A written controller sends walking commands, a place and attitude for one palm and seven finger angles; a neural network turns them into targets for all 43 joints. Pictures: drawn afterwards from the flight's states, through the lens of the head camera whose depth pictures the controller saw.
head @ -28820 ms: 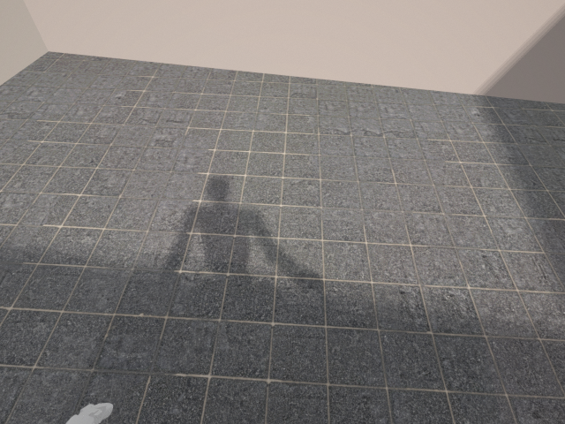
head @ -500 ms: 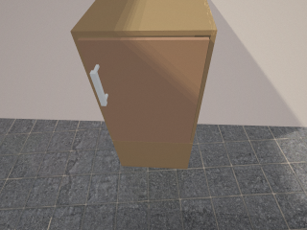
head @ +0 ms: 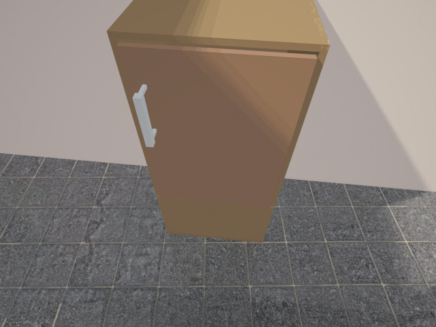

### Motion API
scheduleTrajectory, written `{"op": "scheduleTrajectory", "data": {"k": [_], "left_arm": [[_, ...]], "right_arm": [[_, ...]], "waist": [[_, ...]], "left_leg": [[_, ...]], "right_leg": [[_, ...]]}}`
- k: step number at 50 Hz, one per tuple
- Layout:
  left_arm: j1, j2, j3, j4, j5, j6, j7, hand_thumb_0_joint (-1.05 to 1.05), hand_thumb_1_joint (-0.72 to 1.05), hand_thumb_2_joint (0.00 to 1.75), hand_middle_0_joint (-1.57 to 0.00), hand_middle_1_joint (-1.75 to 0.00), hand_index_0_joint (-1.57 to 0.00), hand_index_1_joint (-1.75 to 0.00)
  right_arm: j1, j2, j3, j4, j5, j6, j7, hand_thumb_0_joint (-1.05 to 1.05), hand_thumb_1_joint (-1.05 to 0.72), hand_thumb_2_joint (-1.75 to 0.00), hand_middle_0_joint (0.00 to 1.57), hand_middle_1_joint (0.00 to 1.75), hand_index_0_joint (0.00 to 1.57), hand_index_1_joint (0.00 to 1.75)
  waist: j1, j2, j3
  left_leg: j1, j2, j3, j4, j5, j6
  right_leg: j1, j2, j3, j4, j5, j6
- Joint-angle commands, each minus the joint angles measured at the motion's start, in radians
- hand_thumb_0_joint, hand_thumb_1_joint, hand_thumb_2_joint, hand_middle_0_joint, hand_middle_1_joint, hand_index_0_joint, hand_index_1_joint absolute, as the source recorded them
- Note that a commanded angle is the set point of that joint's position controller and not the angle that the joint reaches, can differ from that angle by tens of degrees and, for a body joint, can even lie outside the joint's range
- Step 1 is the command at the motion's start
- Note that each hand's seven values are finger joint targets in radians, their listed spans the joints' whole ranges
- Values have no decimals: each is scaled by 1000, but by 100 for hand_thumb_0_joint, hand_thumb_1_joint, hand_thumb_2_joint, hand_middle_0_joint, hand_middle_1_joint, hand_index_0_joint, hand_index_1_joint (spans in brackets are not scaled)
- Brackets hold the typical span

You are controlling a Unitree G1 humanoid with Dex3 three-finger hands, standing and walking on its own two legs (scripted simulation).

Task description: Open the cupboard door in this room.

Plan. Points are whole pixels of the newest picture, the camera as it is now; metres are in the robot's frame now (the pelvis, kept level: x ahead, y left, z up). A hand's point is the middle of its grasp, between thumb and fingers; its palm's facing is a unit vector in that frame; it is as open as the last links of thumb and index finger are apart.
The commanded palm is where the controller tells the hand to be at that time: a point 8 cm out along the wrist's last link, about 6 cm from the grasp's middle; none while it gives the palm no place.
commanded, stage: come to a stop and stand still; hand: left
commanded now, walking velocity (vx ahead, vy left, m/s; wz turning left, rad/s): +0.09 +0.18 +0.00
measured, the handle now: (147, 117) +0.57 +0.24 +0.03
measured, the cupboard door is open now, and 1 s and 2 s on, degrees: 0 0 0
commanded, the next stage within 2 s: look again from close up in 0.98 s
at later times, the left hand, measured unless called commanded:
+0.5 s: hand out of the picture +0.07 +0.22 -0.16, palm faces +0.04 -0.97 -0.24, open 7.4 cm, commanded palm none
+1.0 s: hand out of the picture +0.07 +0.22 -0.15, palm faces +0.00 -0.97 -0.25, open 7.4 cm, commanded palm none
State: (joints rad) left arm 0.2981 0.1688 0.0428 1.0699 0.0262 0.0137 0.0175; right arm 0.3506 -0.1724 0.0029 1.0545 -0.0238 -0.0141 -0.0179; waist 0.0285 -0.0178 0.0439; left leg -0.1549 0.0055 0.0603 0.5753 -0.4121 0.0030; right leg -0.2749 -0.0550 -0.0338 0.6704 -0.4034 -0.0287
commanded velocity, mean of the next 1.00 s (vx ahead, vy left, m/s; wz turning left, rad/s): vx -0.03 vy -0.03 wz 0.00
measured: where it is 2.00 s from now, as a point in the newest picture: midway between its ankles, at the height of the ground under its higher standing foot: outside the picture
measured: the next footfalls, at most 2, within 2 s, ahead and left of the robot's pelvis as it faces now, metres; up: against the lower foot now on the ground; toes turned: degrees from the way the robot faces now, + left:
left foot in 0.22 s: +0.07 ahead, +0.15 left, +0.00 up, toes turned +5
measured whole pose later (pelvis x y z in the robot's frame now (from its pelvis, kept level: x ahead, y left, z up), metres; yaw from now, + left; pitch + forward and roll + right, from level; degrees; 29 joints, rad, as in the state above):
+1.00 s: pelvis +0.03 +0.03 +0.01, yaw +0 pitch -1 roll +1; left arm 0.23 0.19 -0.01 1.03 0.01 -0.01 0.03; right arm 0.31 -0.17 0.02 1.05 -0.02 0.00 -0.01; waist -0.02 0.02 0.04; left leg -0.22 0.03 0.09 0.49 -0.26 0.00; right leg -0.21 -0.01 -0.05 0.52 -0.31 -0.02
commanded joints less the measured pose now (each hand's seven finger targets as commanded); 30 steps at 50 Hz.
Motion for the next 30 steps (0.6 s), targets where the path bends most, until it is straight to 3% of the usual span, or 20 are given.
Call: {"op": "scheduleTrajectory", "data": {"k": [1, 2, 3, 4, 5, 6, 8, 9, 10, 11, 12, 13, 14, 17, 19, 20, 21, 23, 29, 30], "left_arm": [[112, 113, 25, -46, 1, -42, 6, 0, 90, 90, -20, -30, -20, -30], [191, 189, 42, -16, 0, -48, 12, 0, 90, 90, -20, -30, -20, -30], [237, 214, 53, -3, -1, -52, 18, 0, 90, 90, -20, -30, -20, -30], [235, 197, 53, -4, 6, -48, 27, 0, 90, 90, -20, -30, -20, -30], [175, 189, 52, -24, 13, -42, 33, 0, 90, 90, -20, -30, -20, -30], [98, 174, 45, -49, 16, -37, 32, 0, 90, 90, -20, -30, -20, -30], [-8, 154, 33, -78, 2, -28, 26, 0, 90, 90, -20, -30, -20, -30], [-20, 126, 26, -92, 0, -19, 25, 0, 90, 90, -20, -30, -20, -30], [-1, 81, 19, -105, -14, -5, 24, 0, 90, 90, -20, -30, -20, -30], [15, 73, 15, -113, -14, -1, 28, 0, 90, 90, -20, -30, -20, -30], [-13, 77, 12, -106, -8, -2, 29, 0, 90, 90, -20, -30, -20, -30], [-25, 90, 15, -97, -6, -6, 24, 0, 90, 90, -20, -30, -20, -30], [-34, 116, 16, -89, -7, -15, 18, 0, 90, 90, -20, -30, -20, -30], [8, 77, 2, -56, -17, -18, 12, 0, 90, 90, -20, -30, -20, -30], [43, 75, -3, -47, -12, -21, 14, 0, 90, 90, -20, -30, -20, -30], [40, 99, -1, -52, -7, -23, 16, 0, 90, 90, -20, -30, -20, -30], [24, 115, -4, -62, -6, -22, 15, 0, 90, 90, -20, -30, -20, -30], [2, 120, -7, -75, -4, -25, 15, 0, 90, 90, -20, -30, -20, -30], [-38, 117, -14, -85, -9, -27, 16, 0, 90, 90, -20, -30, -20, -30], [39, 134, -12, -68, 0, -28, 48, 0, 90, 90, -20, -30, -20, -30]], "right_arm": [[4, -113, -28, -74, 6, -13, -11, 0, -90, -90, 20, 30, 20, 30], [-22, -86, -28, -98, 9, -14, -4, 0, -90, -90, 20, 30, 20, 30], [-90, -81, -30, -128, 8, -9, -3, 0, -90, -90, 20, 30, 20, 30], [-131, -74, -33, -142, 7, -7, -7, 0, -90, -90, 20, 30, 20, 30], [-127, -56, -34, -144, 14, -14, -1, 0, -90, -90, 20, 30, 20, 30], [-99, -40, -36, -130, 19, -15, 5, 0, -90, -90, 20, 30, 20, 30], [40, -10, -33, -63, 16, -8, 6, 0, -90, -90, 20, 30, 20, 30], [108, -33, -37, -33, 11, -15, 4, 0, -90, -90, 20, 30, 20, 30], [107, -118, -46, -41, -2, -20, -1, 0, -90, -90, 20, 30, 20, 30], [84, -152, -53, -64, -6, -11, -7, 0, -90, -90, 20, 30, 20, 30], [36, -156, -53, -71, -6, -18, -14, 0, -90, -90, 20, 30, 20, 30], [-23, -175, -55, -76, -5, -24, -21, 0, -90, -90, 20, 30, 20, 30], [-69, -172, -55, -82, -4, -29, -25, 0, -90, -90, 20, 30, 20, 30], [-98, -159, -53, -79, 1, -24, -30, 0, -90, -90, 20, 30, 20, 30], [-103, -123, -52, -80, 8, -13, -30, 0, -90, -90, 20, 30, 20, 30], [-105, -105, -53, -85, 12, -9, -28, 0, -90, -90, 20, 30, 20, 30], [-111, -94, -51, -89, 13, -5, -25, 0, -90, -90, 20, 30, 20, 30], [-110, -84, -50, -81, 10, 7, -22, 0, -90, -90, 20, 30, 20, 30], [-116, -69, -33, -45, 7, -3, -12, 0, -90, -90, 20, 30, 20, 30], [-158, -162, -57, -102, 20, 2, -4, 0, -90, -90, 20, 30, 20, 30]], "waist": [[51, 1, -3], [65, -205, -25], [95, -289, 7], [94, -192, 16], [63, -170, 9], [19, -172, -11], [-66, -139, -31], [-80, -33, -45], [-57, 231, -50], [-54, 254, -41], [-49, 201, -8], [-31, 223, 15], [-20, 192, 20], [-15, 148, -97], [-11, 96, -104], [-19, 42, -92], [-29, 28, -77], [-36, -88, -85], [-28, -1, -54], [-12, -25, -54]], "left_leg": [[-199, 69, -40, 70, 419, 73], [-351, -6, 32, 226, 123, 20], [-469, 0, 7, 372, -200, -2], [-502, 33, -56, 437, -222, -4], [-472, 61, -101, 384, -227, 4], [-361, 62, -92, 245, -171, 5], [-11, -11, 33, -48, 217, -14], [101, 34, -14, -117, 364, -2], [60, 232, -253, -196, 545, 78], [-39, 332, -342, -263, 541, 166], [-70, 321, -359, -283, 529, 187], [-64, 311, -337, -266, 614, 193], [-50, 298, -296, -228, 750, 200], [85, 247, -171, -140, 909, 159], [51, 199, -121, -92, 796, 102], [-5, 158, -89, -80, 647, 65], [-29, 129, -65, -98, 507, 43], [-20, 102, -40, -81, 387, 20], [-21, 111, -62, -177, 339, 18], [-49, 139, -16, 2, 342, -4]], "right_leg": [[176, -95, 134, -120, 271, -73], [291, -276, 339, -235, 438, -135], [320, -395, 473, -304, 641, -217], [328, -416, 445, -279, 745, -252], [289, -379, 342, -230, 772, -226], [205, -316, 234, -187, 748, -173], [-39, -177, 73, -139, 511, -70], [-100, -101, 20, -25, 339, -23], [-156, -13, -42, 72, 1, 43], [-111, 10, -17, 166, -201, 38], [-116, 5, 15, 213, -205, 21], [-136, -12, 32, 222, -173, 18], [-126, -22, 37, 185, -148, 17], [-34, -3, 4, -44, 0, 29], [51, -7, 26, -194, 263, 27], [72, -45, 83, -194, 429, 9], [62, -82, 96, -180, 511, -5], [43, -102, 121, -189, 553, -25], [49, -65, 101, -244, 375, -8], [50, -97, 134, -252, 530, 17]]}}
